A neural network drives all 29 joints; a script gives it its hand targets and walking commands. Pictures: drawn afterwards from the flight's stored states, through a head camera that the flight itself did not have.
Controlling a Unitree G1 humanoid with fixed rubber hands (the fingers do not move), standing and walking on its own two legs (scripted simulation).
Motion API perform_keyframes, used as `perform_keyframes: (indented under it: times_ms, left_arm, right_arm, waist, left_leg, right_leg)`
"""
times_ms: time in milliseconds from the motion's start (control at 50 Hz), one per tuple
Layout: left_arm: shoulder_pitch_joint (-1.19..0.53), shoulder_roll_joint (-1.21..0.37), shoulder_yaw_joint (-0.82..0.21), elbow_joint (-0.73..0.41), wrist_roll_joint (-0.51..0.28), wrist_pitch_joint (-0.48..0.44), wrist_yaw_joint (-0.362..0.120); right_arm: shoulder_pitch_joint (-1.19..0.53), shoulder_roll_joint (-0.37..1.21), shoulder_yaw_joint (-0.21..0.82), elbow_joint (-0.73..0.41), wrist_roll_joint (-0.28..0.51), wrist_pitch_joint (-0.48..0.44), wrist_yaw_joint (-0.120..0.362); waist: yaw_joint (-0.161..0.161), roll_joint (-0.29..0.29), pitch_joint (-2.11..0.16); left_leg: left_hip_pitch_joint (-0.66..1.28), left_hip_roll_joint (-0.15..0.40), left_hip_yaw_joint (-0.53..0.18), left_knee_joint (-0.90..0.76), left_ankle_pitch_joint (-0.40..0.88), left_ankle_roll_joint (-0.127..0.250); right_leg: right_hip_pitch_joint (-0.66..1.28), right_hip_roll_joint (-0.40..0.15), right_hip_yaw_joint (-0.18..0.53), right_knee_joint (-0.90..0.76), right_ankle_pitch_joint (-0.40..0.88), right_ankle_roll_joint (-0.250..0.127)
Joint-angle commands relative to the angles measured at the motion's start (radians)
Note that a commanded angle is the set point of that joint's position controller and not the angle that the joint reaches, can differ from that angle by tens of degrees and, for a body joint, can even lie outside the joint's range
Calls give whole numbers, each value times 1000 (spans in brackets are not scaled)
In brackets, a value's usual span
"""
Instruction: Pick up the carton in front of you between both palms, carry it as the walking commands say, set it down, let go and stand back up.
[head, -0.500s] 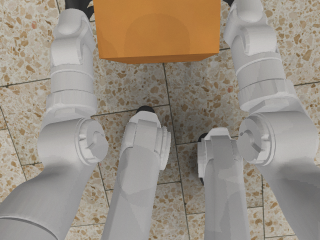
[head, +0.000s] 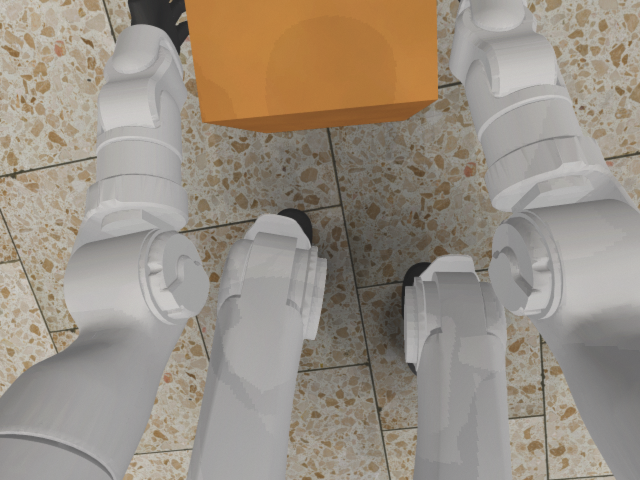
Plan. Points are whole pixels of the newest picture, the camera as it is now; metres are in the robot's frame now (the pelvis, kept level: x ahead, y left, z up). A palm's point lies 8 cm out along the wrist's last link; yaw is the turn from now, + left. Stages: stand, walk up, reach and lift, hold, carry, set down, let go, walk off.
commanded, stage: set down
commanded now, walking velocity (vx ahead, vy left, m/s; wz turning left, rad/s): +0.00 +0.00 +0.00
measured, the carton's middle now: (320, 30) +0.51 +0.14 -0.26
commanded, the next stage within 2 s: let go in 1.98 s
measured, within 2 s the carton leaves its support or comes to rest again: rests again in 0.14 s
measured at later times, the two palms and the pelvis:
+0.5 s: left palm (165, 30) +0.47 +0.29 -0.19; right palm out of the picture +0.56 -0.01 -0.19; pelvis -0.01 +0.00 -0.01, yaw +0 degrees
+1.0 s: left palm (117, 22) +0.47 +0.34 -0.20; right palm out of the picture +0.56 -0.03 -0.20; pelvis -0.01 +0.01 -0.02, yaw +1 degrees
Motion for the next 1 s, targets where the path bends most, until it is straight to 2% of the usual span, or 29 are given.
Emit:
perform_keyframes:
  times_ms: [0, 180, 260, 360, 560, 620, 660, 680, 700, 740, 860, 980]
  left_arm:
    - [-630, -619, -333, -72, -98, -49, -233]
    - [-607, -581, -309, -5, -89, -64, -222]
    - [-572, -564, -277, 30, -70, -65, -219]
    - [-551, -515, -234, 71, -43, -64, -216]
    - [-493, -386, -159, 144, -18, -78, -198]
    - [-437, -223, -93, 177, -22, -109, -158]
    - [-336, 66, 5, 216, -14, -151, -85]
    - [-289, 253, 41, 234, -25, -181, -29]
    - [-294, 336, 33, 230, -56, -205, 10]
    - [-334, 370, -5, 242, -132, -236, 41]
    - [-369, 368, -125, 237, -284, -260, 23]
    - [-343, 413, -159, 129, -335, -232, 33]
  right_arm:
    - [-529, 839, 267, -112, 84, -49, 242]
    - [-510, 768, 231, -56, 72, -63, 259]
    - [-503, 731, 221, -44, 65, -68, 265]
    - [-476, 661, 182, 1, 40, -66, 268]
    - [-455, 511, 145, 35, 15, -71, 255]
    - [-431, 348, 133, 16, 21, -80, 220]
    - [-374, 61, 91, 3, 31, -91, 155]
    - [-336, -124, 84, -6, 44, -101, 109]
    - [-329, -193, 103, -9, 68, -104, 81]
    - [-336, -209, 143, 3, 118, -106, 65]
    - [-379, -196, 212, -95, 195, -112, 73]
    - [-352, -238, 190, -221, 185, -88, 47]
  waist:
    - [147, -115, -1053]
    - [137, -102, -944]
    - [135, -124, -888]
    - [125, -116, -807]
    - [121, -108, -734]
    - [125, -99, -759]
    - [137, -78, -784]
    - [143, -69, -801]
    - [147, -58, -824]
    - [137, -47, -858]
    - [109, -69, -980]
    - [109, -46, -1241]
  left_leg:
    - [618, -59, 156, -71, 379, 56]
    - [619, -54, 131, -58, 372, 65]
    - [588, -54, 126, -55, 341, 73]
    - [540, -49, 122, -56, 276, 77]
    - [495, -38, 122, -45, 215, 78]
    - [513, -26, 126, -38, 228, 65]
    - [546, -11, 131, -34, 245, 53]
    - [561, -2, 132, -33, 255, 48]
    - [582, 5, 130, -34, 275, 46]
    - [621, 13, 124, -33, 318, 48]
    - [682, 24, 107, -22, 423, 54]
    - [905, 12, 122, -41, 500, 45]
  right_leg:
    - [326, -25, -107, -193, 283, -44]
    - [254, -28, -110, -163, 257, -49]
    - [229, -30, -108, -162, 234, -51]
    - [203, -35, -101, -164, 186, -56]
    - [228, -54, -83, -158, 154, -47]
    - [279, -73, -80, -153, 173, -33]
    - [313, -97, -80, -148, 179, -15]
    - [324, -111, -78, -147, 180, -6]
    - [332, -120, -74, -143, 188, -1]
    - [350, -131, -71, -136, 216, 1]
    - [418, -151, -88, -109, 279, -4]
    - [498, -141, -144, -109, 266, -12]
